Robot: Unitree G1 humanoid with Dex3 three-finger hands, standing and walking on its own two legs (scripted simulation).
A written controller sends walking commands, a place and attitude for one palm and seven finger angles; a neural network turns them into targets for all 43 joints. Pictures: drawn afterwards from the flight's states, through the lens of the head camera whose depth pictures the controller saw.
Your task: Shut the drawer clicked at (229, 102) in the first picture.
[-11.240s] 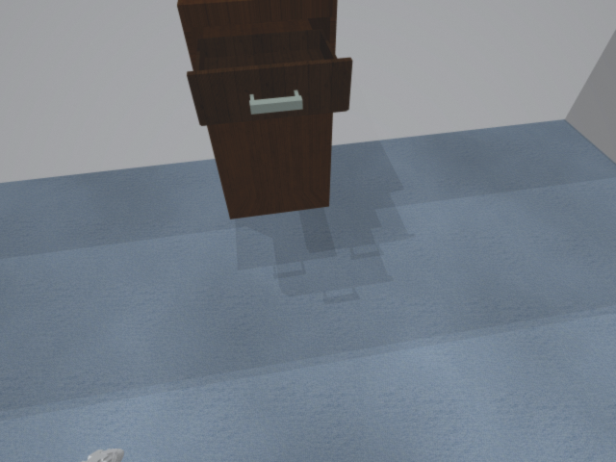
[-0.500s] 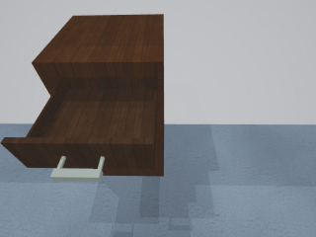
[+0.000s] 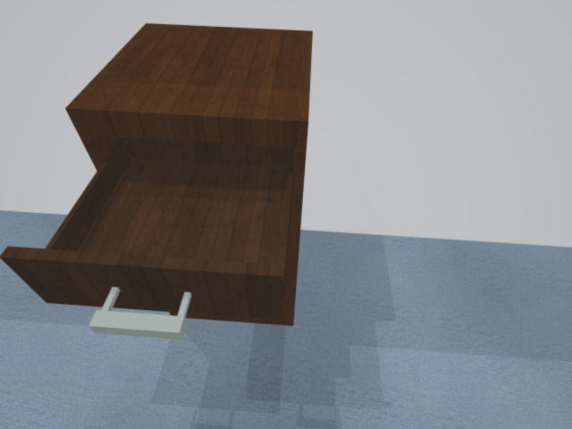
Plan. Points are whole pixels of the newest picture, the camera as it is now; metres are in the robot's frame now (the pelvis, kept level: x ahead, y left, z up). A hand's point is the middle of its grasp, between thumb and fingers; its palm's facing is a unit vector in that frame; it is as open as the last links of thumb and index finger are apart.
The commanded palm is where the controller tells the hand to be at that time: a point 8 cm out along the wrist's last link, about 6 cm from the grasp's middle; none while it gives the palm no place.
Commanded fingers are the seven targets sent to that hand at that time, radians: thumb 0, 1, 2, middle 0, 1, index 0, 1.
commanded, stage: come to a stop and stand still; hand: left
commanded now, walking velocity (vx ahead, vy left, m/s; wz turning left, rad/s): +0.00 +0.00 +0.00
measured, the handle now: (144, 310) +0.28 +0.24 -0.02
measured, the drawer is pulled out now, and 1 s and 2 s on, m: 0.30 0.29 0.29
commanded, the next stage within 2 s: look again from close up in 0.02 s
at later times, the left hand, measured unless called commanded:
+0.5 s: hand out of the picture +0.00 +0.17 -0.17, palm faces +0.03 -0.98 -0.21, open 7.4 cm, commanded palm none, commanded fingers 0.00 0.90 0.90 -0.20 -0.30 -0.20 -0.30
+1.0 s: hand (173, 419) +0.15 +0.16 -0.05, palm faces +0.15 -0.99 -0.04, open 6.9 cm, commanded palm +0.10 +0.22 -0.04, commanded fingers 0.00 0.90 0.90 -0.52 -0.65 -0.52 -0.65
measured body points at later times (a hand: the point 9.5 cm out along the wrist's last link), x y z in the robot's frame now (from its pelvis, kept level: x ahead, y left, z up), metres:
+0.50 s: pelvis +0.01 +0.00 +0.00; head +0.02 -0.01 +0.45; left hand +0.00 +0.22 -0.15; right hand +0.01 -0.22 -0.16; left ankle +0.02 +0.12 -0.74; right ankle -0.05 -0.13 -0.74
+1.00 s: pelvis -0.02 -0.02 -0.04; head +0.00 -0.03 +0.41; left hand +0.13 +0.22 -0.04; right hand +0.17 -0.28 -0.10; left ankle +0.02 +0.12 -0.74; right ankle -0.05 -0.13 -0.74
